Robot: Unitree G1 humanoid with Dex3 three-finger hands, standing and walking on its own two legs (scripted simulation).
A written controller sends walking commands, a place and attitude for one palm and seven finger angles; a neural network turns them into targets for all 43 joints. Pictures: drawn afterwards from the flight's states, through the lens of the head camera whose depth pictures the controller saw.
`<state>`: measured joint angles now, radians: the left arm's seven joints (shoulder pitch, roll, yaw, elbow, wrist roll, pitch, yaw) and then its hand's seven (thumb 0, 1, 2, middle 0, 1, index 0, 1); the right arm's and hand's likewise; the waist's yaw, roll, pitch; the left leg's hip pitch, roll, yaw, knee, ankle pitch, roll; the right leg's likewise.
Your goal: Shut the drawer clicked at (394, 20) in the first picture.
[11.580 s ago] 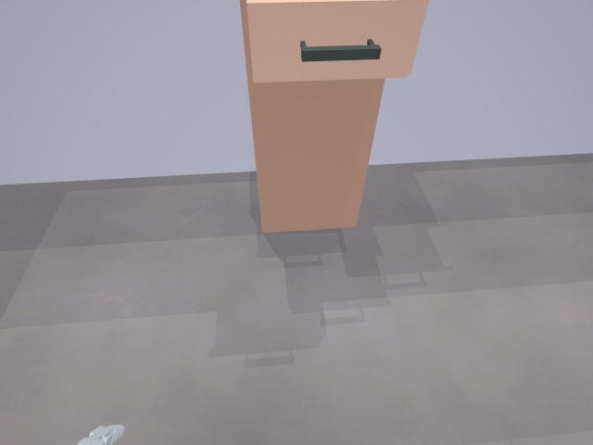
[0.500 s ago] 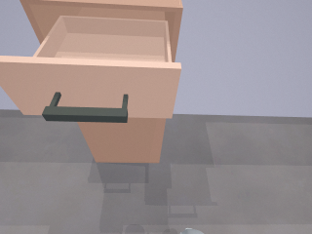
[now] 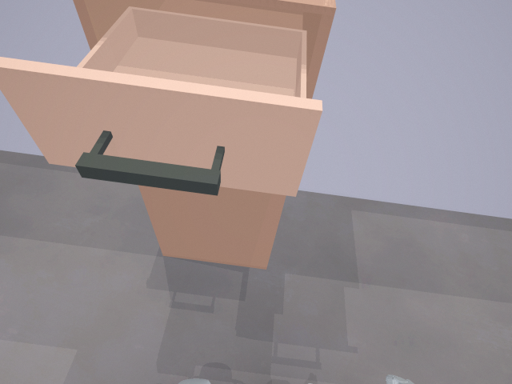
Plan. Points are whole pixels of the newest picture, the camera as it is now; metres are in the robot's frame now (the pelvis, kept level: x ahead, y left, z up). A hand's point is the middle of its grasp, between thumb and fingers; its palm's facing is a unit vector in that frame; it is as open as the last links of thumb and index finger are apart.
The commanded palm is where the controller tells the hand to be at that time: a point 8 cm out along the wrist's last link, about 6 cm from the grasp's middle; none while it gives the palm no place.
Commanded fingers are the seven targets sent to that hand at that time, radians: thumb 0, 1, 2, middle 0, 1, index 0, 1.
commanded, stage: come to a stop and stand still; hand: left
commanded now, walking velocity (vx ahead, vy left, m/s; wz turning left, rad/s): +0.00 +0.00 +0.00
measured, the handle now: (156, 160) +0.35 +0.17 +0.17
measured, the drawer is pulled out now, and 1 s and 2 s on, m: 0.25 0.25 0.25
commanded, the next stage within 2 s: look again from close up in 0.76 s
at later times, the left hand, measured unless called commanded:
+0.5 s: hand out of the picture -0.03 +0.18 -0.16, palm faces -0.03 -0.98 -0.19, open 7.3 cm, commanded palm none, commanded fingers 0.00 0.90 0.90 -0.20 -0.30 -0.20 -0.30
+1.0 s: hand out of the picture -0.06 +0.17 -0.16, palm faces -0.03 -0.98 -0.17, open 7.4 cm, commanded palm none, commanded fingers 0.00 0.90 0.90 -0.20 -0.30 -0.20 -0.30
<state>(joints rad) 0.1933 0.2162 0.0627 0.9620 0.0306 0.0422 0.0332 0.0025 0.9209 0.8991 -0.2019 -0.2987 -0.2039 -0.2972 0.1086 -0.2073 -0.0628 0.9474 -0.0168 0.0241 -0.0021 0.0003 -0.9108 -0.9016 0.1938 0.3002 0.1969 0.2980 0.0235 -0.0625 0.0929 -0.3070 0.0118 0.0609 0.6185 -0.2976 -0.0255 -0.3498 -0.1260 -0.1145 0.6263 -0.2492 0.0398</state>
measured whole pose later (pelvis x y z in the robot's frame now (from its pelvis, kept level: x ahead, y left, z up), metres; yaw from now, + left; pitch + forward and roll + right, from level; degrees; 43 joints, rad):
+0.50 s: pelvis -0.03 +0.02 +0.02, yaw -3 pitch -1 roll +1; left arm 0.31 0.13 0.00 1.08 0.02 0.00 0.04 0.01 0.92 0.90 -0.20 -0.30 -0.20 -0.30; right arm 0.22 -0.17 -0.03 1.09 -0.01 0.01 -0.02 -0.01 -0.94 -0.90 0.20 0.30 0.20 0.30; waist -0.01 0.00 0.02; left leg -0.25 -0.02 0.14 0.39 -0.14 0.06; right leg -0.10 -0.01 -0.02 0.44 -0.33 -0.01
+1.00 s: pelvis -0.03 +0.02 +0.01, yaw -1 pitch +0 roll -1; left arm 0.36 0.10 -0.03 1.10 0.01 -0.03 0.04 0.01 0.91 0.90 -0.20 -0.30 -0.20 -0.30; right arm 0.33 -0.13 0.00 1.10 -0.02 0.00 -0.01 0.00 -0.91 -0.90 0.20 0.30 0.20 0.30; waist -0.03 0.05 0.04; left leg -0.35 0.02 0.09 0.55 -0.20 0.05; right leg -0.12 0.03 -0.07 0.47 -0.35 -0.03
